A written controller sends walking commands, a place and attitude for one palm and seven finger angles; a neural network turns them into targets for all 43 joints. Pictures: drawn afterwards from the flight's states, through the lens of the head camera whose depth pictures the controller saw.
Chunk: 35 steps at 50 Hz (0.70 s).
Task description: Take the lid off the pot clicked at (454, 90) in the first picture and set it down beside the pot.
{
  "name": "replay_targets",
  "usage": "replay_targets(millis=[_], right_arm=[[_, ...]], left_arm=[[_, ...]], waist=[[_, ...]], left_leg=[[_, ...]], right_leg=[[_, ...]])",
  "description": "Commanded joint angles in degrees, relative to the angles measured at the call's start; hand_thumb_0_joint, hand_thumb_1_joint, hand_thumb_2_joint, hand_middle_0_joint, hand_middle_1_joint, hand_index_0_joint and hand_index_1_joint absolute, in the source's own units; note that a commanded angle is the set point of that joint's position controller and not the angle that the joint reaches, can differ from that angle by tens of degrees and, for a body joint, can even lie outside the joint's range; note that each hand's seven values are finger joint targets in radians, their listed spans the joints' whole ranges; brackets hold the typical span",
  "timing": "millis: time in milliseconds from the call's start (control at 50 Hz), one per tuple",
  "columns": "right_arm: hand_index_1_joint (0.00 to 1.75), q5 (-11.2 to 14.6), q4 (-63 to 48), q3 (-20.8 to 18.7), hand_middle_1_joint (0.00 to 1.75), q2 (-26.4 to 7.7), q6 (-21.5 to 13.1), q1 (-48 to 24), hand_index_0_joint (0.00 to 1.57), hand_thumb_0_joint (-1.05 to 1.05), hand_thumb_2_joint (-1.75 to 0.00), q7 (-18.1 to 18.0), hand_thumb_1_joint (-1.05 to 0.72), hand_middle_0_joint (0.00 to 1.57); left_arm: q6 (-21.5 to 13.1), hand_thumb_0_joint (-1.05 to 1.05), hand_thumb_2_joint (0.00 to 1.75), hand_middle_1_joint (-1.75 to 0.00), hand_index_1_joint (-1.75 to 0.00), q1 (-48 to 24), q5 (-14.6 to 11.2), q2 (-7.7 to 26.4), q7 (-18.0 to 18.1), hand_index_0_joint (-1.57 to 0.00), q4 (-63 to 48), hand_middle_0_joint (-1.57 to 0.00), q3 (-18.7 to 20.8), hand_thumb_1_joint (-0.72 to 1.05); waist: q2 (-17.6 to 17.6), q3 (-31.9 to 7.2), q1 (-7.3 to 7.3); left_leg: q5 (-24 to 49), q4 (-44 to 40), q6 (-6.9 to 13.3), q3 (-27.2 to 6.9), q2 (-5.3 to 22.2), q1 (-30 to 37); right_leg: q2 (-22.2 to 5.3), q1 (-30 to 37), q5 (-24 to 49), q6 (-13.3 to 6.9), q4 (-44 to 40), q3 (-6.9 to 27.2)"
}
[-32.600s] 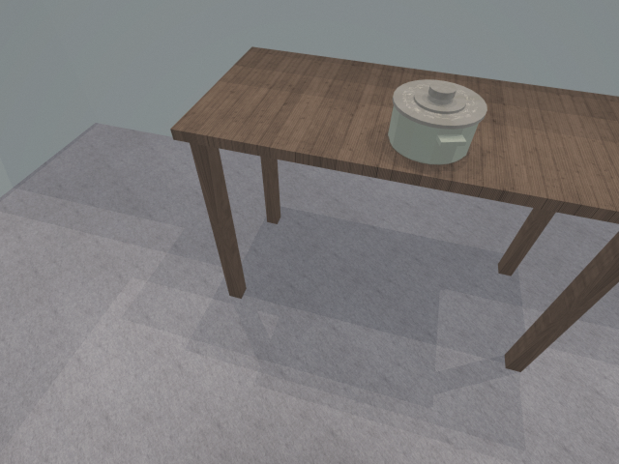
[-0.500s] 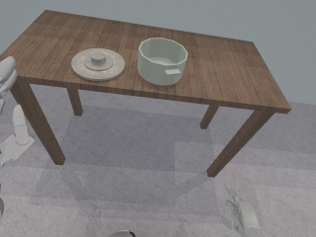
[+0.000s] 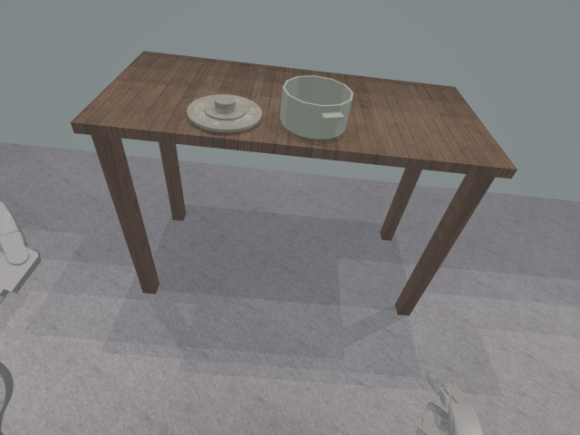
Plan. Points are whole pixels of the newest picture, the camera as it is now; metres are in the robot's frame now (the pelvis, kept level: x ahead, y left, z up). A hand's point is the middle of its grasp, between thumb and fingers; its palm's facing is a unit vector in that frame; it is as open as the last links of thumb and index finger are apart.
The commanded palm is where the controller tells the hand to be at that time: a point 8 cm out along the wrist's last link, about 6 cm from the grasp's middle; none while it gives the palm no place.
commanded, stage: stop stepping back and stand still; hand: left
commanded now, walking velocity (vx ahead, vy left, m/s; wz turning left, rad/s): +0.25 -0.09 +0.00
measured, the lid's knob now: (224, 102) +0.89 +0.21 +0.05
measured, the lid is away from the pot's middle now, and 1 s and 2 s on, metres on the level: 0.24 0.24 0.24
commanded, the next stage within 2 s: let the arm hang, fingers relaxed in 1.28 s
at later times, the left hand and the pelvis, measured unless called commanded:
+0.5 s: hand (114, 425) +0.16 +0.24 -0.08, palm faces +0.19 -0.94 -0.29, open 7.4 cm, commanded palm none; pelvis -0.03 +0.01 -0.02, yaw +6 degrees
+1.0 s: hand out of the picture +0.04 +0.19 -0.15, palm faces +0.15 -0.96 -0.22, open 7.3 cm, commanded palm none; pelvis +0.03 +0.00 +0.02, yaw +5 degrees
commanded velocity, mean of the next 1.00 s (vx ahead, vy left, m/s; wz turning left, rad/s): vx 0.06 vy -0.01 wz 0.00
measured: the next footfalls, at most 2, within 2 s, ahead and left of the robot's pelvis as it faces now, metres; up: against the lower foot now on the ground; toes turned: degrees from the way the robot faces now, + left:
right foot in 0.20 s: +0.06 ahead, -0.12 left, +0.00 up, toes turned +7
left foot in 0.42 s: +0.04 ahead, +0.15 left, +0.00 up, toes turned +11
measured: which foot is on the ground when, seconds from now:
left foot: down 0.00-0.18, up 0.20-0.40, down 0.42-0.62, up 0.64-0.84, down 0.86-1.00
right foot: up 0.00-0.18, down 0.20-1.00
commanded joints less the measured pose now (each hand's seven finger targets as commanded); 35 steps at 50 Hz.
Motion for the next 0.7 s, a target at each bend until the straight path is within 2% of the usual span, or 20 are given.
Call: replay_targets(millis=[0,100,140,160,180,200,240,260,320,360,380,400,420,440,520,560,580,600,640,680], right_arm=[[0.30,-1.44,-11.11,-3.30,0.30,-6.84,-6.31,-6.48,0.20,0.00,-0.90,1.50,-0.90,0.20],[0.30,-1.71,-11.34,-1.85,0.30,-6.69,-5.77,-9.82,0.20,0.00,-0.90,2.42,-0.90,0.20],[0.30,-1.87,-11.12,-2.60,0.30,-6.78,-4.74,-8.74,0.20,0.00,-0.90,2.20,-0.90,0.20],[0.30,-1.47,-10.52,-3.39,0.30,-6.54,-4.10,-8.43,0.20,0.00,-0.90,2.06,-0.90,0.20],[0.30,-1.05,-10.16,-3.86,0.30,-7.07,-3.91,-8.91,0.20,0.00,-0.90,1.89,-0.90,0.20],[0.30,-1.71,-8.77,-4.31,0.30,-8.22,-3.23,-8.12,0.20,0.00,-0.90,1.34,-0.90,0.20],[0.30,-1.67,-6.81,-4.25,0.30,-6.87,-2.72,-4.90,0.20,0.00,-0.90,0.67,-0.90,0.20],[0.30,-2.01,1.40,-7.45,0.30,-13.26,-2.32,1.42,0.20,0.00,-0.90,6.44,-0.90,0.20],[0.30,-1.70,0.06,-5.81,0.30,-8.02,3.68,6.97,0.20,0.00,-0.90,6.42,-0.90,0.20],[0.30,-2.75,0.24,-5.51,0.30,-8.28,5.46,10.29,0.20,0.00,-0.90,6.24,-0.90,0.20],[0.30,-3.99,-0.38,-6.22,0.30,-11.78,5.55,11.27,0.20,0.00,-0.90,6.07,-0.90,0.20],[0.30,-5.68,0.72,-7.47,0.30,-15.47,4.78,13.28,0.20,0.00,-0.90,5.07,-0.90,0.20],[0.30,-5.71,0.05,-7.81,0.30,-17.30,4.55,10.41,0.20,0.00,-0.90,4.22,-0.90,0.20],[0.30,-5.84,-0.54,-7.96,0.30,-16.87,4.17,3.64,0.20,0.00,-0.90,3.64,-0.90,0.20],[0.30,-5.69,2.15,-6.08,0.30,-13.11,3.38,-4.67,0.20,0.00,-0.90,2.83,-0.90,0.20],[0.30,-5.09,4.90,-5.93,0.30,-11.46,4.03,-2.37,0.20,0.00,-0.90,3.08,-0.90,0.20],[0.30,-3.90,5.88,-5.39,0.30,-7.56,4.47,0.48,0.20,0.00,-0.90,3.32,-0.90,0.20],[0.30,-3.12,5.65,-5.45,0.30,-5.65,4.52,1.65,0.20,0.00,-0.90,3.60,-0.90,0.20],[0.30,-3.72,7.47,-6.06,0.30,-4.24,4.09,6.09,0.20,0.00,-0.90,4.30,-0.90,0.20],[0.30,-3.63,10.07,-6.60,0.30,-3.70,4.95,8.05,0.20,0.00,-0.90,3.88,-0.90,0.20]], left_arm=[[-4.88,0.00,0.90,-0.30,-0.30,4.66,0.53,15.87,-0.78,-0.20,-25.52,-0.20,4.65,0.90],[-3.79,0.00,0.90,-0.30,-0.30,18.20,0.75,17.25,0.50,-0.20,-30.52,-0.20,7.95,0.90],[-3.18,0.00,0.90,-0.30,-0.30,16.31,1.73,16.74,0.85,-0.20,-25.82,-0.20,8.21,0.90],[-2.87,0.00,0.90,-0.30,-0.30,12.96,1.79,17.45,0.75,-0.20,-22.01,-0.20,8.82,0.90],[-2.67,0.00,0.90,-0.30,-0.30,10.26,0.92,16.67,0.43,-0.20,-17.65,-0.20,7.63,0.90],[-3.64,0.00,0.90,-0.30,-0.30,3.98,0.63,16.88,-0.31,-0.20,-16.63,-0.20,7.48,0.90],[-3.78,0.00,0.90,-0.30,-0.30,2.17,1.28,15.33,-0.22,-0.20,-11.31,-0.20,8.23,0.90],[7.08,0.00,0.90,-0.30,-0.30,3.42,9.87,0.56,-6.14,-0.20,24.77,-0.20,-14.03,0.90],[12.30,0.00,0.90,-0.30,-0.30,-1.96,7.66,-1.83,-7.86,-0.20,28.84,-0.20,-17.07,0.90],[13.43,0.00,0.90,-0.30,-0.30,-4.43,6.84,-2.85,-8.61,-0.20,33.80,-0.20,-18.83,0.90],[13.86,0.00,0.90,-0.30,-0.30,-4.70,6.59,-5.98,-9.07,-0.20,36.21,-0.20,-19.98,0.90],[12.79,0.00,0.90,-0.30,-0.30,-8.12,6.55,-7.27,-9.24,-0.20,38.87,-0.20,-19.22,0.90],[11.73,0.00,0.90,-0.30,-0.30,-12.52,5.93,-3.52,-9.43,-0.20,40.78,-0.20,-17.74,0.90],[11.24,0.00,0.90,-0.30,-0.30,-9.89,5.98,-2.78,-10.01,-0.20,44.69,-0.20,-17.14,0.90],[13.19,0.00,0.90,-0.30,-0.30,-4.88,5.80,-1.11,-10.68,-0.20,58.68,-0.20,-19.32,0.90],[12.05,0.00,0.90,-0.30,-0.30,5.83,5.50,-0.60,-10.94,-0.20,67.26,-0.20,-19.74,0.90],[10.98,0.00,0.90,-0.30,-0.30,6.73,5.74,2.86,-10.11,-0.20,69.40,-0.20,-19.51,0.90],[10.00,0.00,0.90,-0.30,-0.30,6.64,5.50,4.57,-8.85,-0.20,70.03,-0.20,-19.49,0.90],[9.11,0.00,0.90,-0.30,-0.30,0.06,6.23,0.59,-8.40,-0.20,69.01,-0.20,-19.06,0.90],[8.94,0.00,0.90,-0.30,-0.30,-4.22,6.14,-2.27,-7.39,-0.20,70.76,-0.20,-19.44,0.90]], waist=[[10.92,1.53,-1.11],[22.61,0.45,1.89],[11.47,1.14,2.28],[-5.59,2.25,1.77],[-13.48,3.95,0.72],[-8.25,5.45,-1.10],[-2.06,2.10,-1.62],[3.92,4.06,-4.41],[-8.55,5.49,-5.22],[-3.76,9.02,-6.59],[12.81,12.87,-6.65],[19.55,13.92,-7.34],[8.76,15.13,-5.61],[2.31,8.19,-1.24],[17.14,6.60,3.84],[8.98,1.40,6.68],[-8.89,1.47,6.21],[-12.05,2.33,5.10],[6.80,-1.02,-0.37],[-4.26,-1.80,-1.99]], left_leg=[[-1.52,-26.45,16.95,-32.52,19.53,3.08],[-15.44,-22.79,7.17,-7.44,9.86,-15.95],[-16.16,-6.52,4.43,-1.72,3.44,-22.74],[-11.74,11.61,2.91,3.21,-2.78,-26.42],[-7.69,24.95,2.65,-0.91,-3.15,-27.50],[-3.25,31.37,2.20,-2.68,-1.84,-25.64],[-3.74,24.31,3.05,-4.21,0.42,-16.70],[-5.35,27.58,3.00,-5.84,7.62,-18.71],[-4.14,12.25,2.49,0.39,2.87,-0.88],[-3.76,-2.97,4.34,-0.34,0.68,9.17],[-14.20,-16.71,9.02,-19.32,9.27,5.35],[-18.35,-28.84,15.56,-40.79,20.51,0.56],[-15.83,-30.27,18.35,-42.89,23.42,-5.33],[-8.84,-27.12,15.33,-34.31,20.06,-6.32],[-9.83,-23.89,8.16,-15.11,12.79,-20.79],[-10.59,-8.86,3.80,-4.29,4.85,-19.66],[-9.13,6.48,1.76,1.64,-3.20,-22.56],[-10.47,18.43,1.31,0.12,-5.56,-25.16],[-3.75,22.06,1.35,-2.93,-2.18,-18.74],[-2.25,22.22,1.83,-4.55,-0.61,-16.90]], right_leg=[[0.39,-13.12,-2.21,0.37,15.07,6.60],[4.03,18.00,2.68,0.49,-7.42,-2.12],[2.45,24.01,-4.46,-2.27,-17.71,3.28],[-7.29,20.49,-15.48,-7.45,-29.36,23.16],[-17.85,15.49,-12.70,-11.73,-37.85,39.75],[-17.36,13.33,4.64,-12.33,-36.48,35.45],[-16.50,4.76,-12.01,-11.53,-36.38,30.77],[-19.04,-1.78,0.28,-9.62,-26.69,8.69],[-11.16,-14.68,-11.00,-6.58,-24.94,-0.22],[-6.15,-23.66,-19.91,-3.15,-13.24,-2.66],[1.89,-29.78,-19.49,-0.12,6.32,-5.19],[4.33,-32.16,-11.29,0.84,23.66,1.32],[-0.66,-27.02,-2.42,-0.12,28.18,10.09],[-2.07,-19.53,1.53,0.85,27.18,9.97],[-1.54,0.82,-1.87,1.04,9.10,7.02],[2.10,14.35,2.56,0.60,-8.66,4.79],[-4.25,14.65,-2.78,-2.22,-21.34,19.50],[-15.87,12.61,-1.00,-7.09,-33.76,40.76],[-14.03,12.31,9.43,-11.42,-30.81,33.43],[-11.58,11.40,21.28,-10.33,-27.88,28.85]])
